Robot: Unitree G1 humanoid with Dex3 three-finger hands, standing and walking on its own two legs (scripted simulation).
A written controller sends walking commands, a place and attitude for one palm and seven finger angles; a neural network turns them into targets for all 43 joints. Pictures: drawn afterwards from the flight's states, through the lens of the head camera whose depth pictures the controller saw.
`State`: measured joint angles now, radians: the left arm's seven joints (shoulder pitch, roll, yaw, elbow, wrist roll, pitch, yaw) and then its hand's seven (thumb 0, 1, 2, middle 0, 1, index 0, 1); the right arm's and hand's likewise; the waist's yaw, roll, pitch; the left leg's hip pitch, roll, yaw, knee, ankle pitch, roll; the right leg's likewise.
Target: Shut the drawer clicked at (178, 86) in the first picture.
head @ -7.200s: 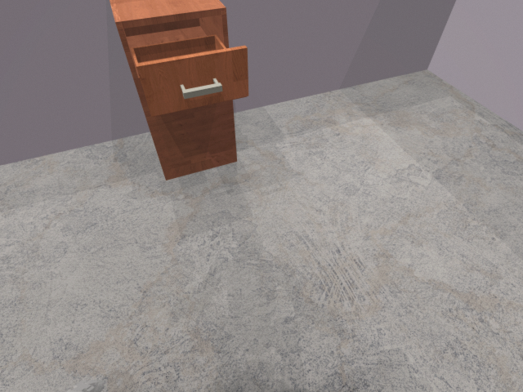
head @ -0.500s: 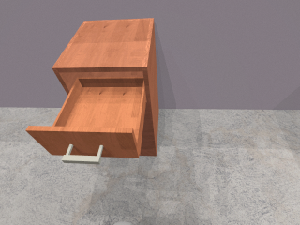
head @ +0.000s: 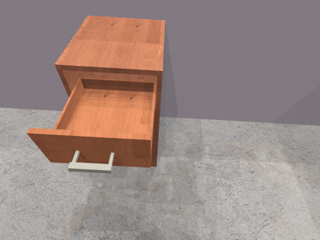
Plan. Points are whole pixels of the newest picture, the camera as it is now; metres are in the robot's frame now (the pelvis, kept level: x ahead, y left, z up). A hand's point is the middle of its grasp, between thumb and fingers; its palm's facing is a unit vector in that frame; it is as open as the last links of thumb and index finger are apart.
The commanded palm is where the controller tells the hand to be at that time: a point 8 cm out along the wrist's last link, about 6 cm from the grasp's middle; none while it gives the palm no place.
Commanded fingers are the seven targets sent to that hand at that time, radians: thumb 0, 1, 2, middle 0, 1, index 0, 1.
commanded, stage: come to a stop and stand still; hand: left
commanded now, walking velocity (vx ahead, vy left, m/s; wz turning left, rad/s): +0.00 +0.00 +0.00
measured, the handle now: (92, 161) +0.35 +0.23 -0.09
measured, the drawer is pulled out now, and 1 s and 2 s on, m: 0.30 0.30 0.30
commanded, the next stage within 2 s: look again from close up in 0.46 s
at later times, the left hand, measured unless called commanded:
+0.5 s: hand out of the picture +0.01 +0.14 -0.18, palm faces +0.05 -0.98 -0.20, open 7.3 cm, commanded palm none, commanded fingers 0.00 0.90 0.90 -0.20 -0.30 -0.20 -0.30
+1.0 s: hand out of the picture -0.02 +0.19 -0.18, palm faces +0.01 -0.98 -0.21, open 7.4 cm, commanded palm none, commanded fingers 0.00 0.90 0.90 -0.20 -0.30 -0.20 -0.30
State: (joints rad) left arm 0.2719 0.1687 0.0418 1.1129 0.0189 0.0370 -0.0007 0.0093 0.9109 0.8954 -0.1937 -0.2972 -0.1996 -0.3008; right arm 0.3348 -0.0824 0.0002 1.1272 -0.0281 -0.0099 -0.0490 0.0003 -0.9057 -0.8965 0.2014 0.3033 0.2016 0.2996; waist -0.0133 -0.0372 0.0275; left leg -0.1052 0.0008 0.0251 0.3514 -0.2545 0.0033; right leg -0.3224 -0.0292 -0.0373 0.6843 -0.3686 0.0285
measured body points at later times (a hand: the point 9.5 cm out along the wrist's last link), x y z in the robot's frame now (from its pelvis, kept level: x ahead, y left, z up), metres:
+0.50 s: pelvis +0.01 -0.03 +0.00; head +0.02 -0.03 +0.45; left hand +0.01 +0.20 -0.16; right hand +0.01 -0.25 -0.17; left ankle -0.05 +0.12 -0.74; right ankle +0.00 -0.11 -0.74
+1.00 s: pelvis -0.02 +0.01 -0.01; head -0.02 +0.00 +0.44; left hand -0.02 +0.24 -0.16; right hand -0.03 -0.20 -0.17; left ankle -0.03 +0.11 -0.74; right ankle +0.00 -0.11 -0.74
